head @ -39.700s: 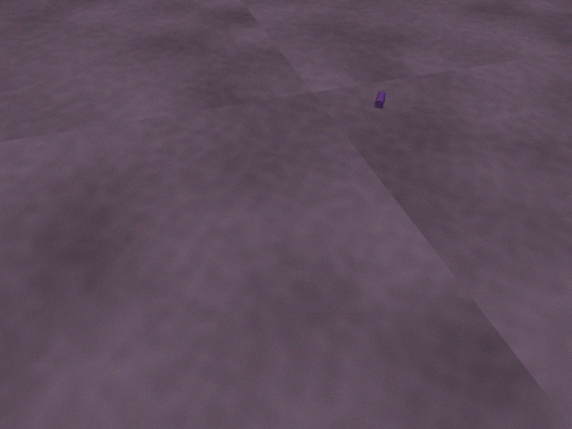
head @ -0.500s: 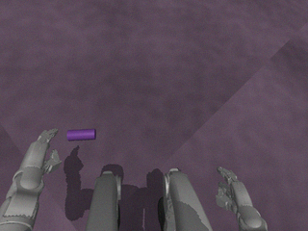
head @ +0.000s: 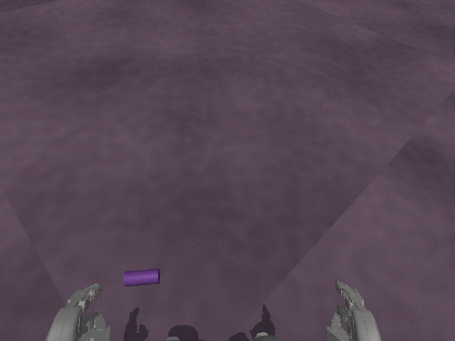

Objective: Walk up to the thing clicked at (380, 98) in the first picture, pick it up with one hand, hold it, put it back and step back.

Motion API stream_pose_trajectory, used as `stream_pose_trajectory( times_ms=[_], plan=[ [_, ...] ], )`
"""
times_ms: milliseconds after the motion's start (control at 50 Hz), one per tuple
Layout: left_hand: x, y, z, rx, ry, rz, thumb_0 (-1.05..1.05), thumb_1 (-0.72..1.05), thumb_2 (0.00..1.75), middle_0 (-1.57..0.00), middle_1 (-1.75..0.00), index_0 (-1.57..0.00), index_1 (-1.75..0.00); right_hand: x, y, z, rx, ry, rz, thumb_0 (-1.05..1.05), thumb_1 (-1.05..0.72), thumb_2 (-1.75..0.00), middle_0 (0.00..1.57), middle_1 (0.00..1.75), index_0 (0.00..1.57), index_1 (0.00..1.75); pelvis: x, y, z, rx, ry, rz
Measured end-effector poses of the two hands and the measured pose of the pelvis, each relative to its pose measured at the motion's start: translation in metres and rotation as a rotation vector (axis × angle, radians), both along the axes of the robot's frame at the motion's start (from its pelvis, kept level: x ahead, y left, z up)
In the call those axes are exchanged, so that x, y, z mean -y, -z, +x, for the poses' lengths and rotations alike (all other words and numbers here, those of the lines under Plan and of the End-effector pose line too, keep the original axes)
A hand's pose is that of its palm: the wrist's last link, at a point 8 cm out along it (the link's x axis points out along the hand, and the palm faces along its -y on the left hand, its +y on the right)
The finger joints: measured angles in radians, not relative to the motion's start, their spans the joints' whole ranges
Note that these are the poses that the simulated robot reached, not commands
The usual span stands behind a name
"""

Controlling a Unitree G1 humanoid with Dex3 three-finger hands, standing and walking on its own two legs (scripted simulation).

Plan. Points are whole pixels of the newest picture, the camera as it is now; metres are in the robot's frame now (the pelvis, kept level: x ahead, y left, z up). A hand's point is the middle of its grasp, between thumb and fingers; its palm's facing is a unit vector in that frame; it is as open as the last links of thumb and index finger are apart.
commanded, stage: home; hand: left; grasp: from above
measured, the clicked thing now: (142, 277) +0.48 +0.26 -0.68
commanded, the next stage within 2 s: none
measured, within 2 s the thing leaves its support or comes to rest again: neither
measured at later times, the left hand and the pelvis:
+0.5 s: hand out of the picture +0.16 +0.18 -0.04, palm faces +0.06 -0.98 -0.20, open 7.4 cm; pelvis +0.01 +0.00 +0.01, yaw +1 degrees
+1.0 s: hand out of the picture +0.17 +0.18 -0.04, palm faces +0.05 -0.98 -0.20, open 7.4 cm; pelvis +0.01 +0.00 +0.01, yaw +0 degrees
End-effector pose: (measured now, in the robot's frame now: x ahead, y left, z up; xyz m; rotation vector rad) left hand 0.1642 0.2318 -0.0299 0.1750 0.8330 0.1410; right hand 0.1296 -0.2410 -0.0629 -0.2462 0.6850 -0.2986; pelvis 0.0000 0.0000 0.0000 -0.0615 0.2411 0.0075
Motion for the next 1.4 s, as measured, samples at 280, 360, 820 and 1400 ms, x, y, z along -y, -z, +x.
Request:
stream_pose_trajectory(
  times_ms=[280,360,820,1400],
  plan=[
    [0.0,-0.019,-0.02,0.0,-0.005,-0.011,0.01,0.9,0.9,-0.2,-0.3,-0.2,-0.3,-0.008,-0.028,0.037,0.134,-0.074,-0.015,0.02,-0.9,-0.9,0.21,0.3,0.2,0.3,-0.001,-0.012,0.006,0.06,-0.013,0.009],
    [0.0,-0.017,-0.02,-0.001,-0.005,-0.016,0.01,0.9,0.9,-0.2,-0.3,-0.2,-0.3,-0.009,-0.029,0.038,0.131,-0.093,-0.021,0.02,-0.9,-0.9,0.21,0.3,0.2,0.3,0.0,-0.012,0.005,0.063,-0.013,0.009],
    [0.0,-0.02,-0.012,0.016,0.012,-0.009,0.01,0.9,0.9,-0.2,-0.3,-0.2,-0.3,-0.005,-0.019,0.022,0.074,-0.059,-0.019,0.02,-0.9,-0.9,0.21,0.3,0.2,0.3,-0.002,-0.012,0.008,0.064,-0.007,0.008],
    [-0.002,-0.02,-0.013,0.015,0.013,-0.008,0.01,0.9,0.9,-0.2,-0.3,-0.2,-0.3,-0.009,-0.021,0.028,0.086,-0.068,-0.019,0.02,-0.9,-0.9,0.21,0.3,0.2,0.3,-0.003,-0.012,0.009,0.063,-0.008,0.006]
  ],
)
